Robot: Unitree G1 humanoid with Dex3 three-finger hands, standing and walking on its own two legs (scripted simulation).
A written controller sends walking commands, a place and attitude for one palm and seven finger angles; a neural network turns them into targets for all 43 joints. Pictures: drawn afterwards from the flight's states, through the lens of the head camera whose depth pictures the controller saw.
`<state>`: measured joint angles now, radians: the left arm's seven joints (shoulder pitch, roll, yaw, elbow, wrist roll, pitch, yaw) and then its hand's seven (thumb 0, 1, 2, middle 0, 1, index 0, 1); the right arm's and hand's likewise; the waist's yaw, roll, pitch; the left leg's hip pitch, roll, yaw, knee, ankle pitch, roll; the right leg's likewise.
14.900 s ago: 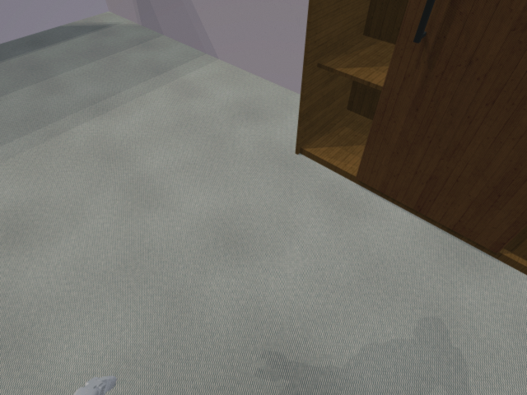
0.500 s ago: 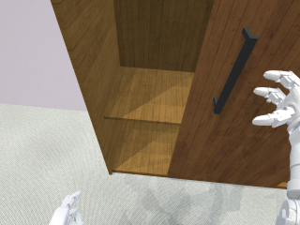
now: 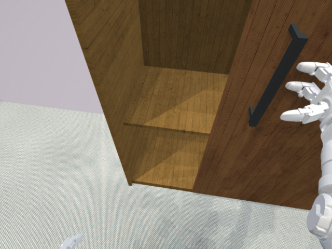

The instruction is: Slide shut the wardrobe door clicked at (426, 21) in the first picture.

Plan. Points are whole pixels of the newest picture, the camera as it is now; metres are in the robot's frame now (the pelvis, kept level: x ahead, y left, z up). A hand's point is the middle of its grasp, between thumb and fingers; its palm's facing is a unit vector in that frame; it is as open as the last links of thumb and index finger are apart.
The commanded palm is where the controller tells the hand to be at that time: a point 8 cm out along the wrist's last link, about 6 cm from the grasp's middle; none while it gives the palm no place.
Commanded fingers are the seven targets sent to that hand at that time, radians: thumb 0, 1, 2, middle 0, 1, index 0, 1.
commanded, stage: move the hooked fingers beside the handle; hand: right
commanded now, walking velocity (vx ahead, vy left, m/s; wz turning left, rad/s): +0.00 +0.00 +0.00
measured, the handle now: (269, 83) +0.49 -0.18 +0.16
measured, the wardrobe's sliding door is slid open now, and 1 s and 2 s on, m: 0.38 0.38 0.38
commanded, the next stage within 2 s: feel for the door with the fingertips in 0.74 s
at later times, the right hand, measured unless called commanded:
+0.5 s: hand (307, 103) +0.42 -0.25 +0.16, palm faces +0.07 +1.00 -0.01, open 14.0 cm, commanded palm +0.40 -0.29 +0.16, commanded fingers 0.00 0.50 -0.30 0.30 1.20 0.30 1.20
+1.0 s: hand (299, 100) +0.43 -0.23 +0.16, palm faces +0.06 +1.00 -0.01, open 14.0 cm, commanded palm +0.40 -0.27 +0.16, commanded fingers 0.00 0.50 -0.30 0.30 1.20 0.30 1.20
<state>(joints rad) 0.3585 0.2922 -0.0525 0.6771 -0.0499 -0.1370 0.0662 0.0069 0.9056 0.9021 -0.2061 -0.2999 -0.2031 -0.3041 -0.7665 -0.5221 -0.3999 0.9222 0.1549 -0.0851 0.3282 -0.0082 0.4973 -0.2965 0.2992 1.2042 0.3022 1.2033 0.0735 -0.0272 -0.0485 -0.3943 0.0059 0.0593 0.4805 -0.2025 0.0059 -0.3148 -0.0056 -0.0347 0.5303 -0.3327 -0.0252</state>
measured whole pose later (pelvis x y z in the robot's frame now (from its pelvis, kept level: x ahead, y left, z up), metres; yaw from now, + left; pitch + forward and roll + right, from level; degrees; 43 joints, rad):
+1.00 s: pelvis +0.00 +0.00 +0.00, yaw +0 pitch +6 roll +1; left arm 0.36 0.29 -0.05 0.67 -0.05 -0.11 0.06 0.01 0.91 0.90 -0.21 -0.30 -0.20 -0.30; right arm -0.72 -0.48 -0.37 0.87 0.18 -0.08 0.31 -0.01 0.50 -0.30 0.30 1.20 0.30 1.20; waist 0.06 -0.03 -0.05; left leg -0.38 0.01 0.06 0.48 -0.20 0.01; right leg -0.31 0.00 -0.03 0.53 -0.33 -0.03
